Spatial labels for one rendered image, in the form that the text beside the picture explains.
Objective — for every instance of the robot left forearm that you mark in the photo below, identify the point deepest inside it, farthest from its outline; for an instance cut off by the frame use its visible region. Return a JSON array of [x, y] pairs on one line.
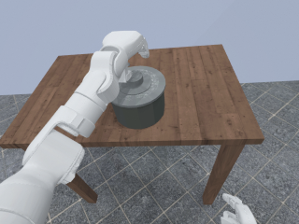
[[97, 89]]

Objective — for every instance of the robot left hand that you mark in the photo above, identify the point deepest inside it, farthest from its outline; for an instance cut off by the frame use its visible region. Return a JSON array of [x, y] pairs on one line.
[[132, 42]]

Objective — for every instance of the knob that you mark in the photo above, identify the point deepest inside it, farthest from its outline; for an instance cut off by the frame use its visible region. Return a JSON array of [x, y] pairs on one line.
[[136, 79]]

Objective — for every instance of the robot left upper arm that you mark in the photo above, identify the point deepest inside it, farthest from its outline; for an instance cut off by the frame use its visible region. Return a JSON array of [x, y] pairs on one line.
[[26, 196]]

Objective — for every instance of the pot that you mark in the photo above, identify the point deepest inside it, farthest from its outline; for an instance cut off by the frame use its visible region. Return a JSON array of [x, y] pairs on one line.
[[140, 117]]

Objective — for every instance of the robot right hand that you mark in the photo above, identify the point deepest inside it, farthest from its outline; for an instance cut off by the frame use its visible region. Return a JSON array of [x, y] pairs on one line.
[[242, 214]]

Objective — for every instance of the lid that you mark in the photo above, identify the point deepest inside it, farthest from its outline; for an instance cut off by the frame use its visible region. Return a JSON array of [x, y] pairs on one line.
[[150, 90]]

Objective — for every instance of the table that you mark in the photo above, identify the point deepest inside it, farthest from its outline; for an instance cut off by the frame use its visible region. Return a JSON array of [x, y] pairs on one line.
[[204, 105]]

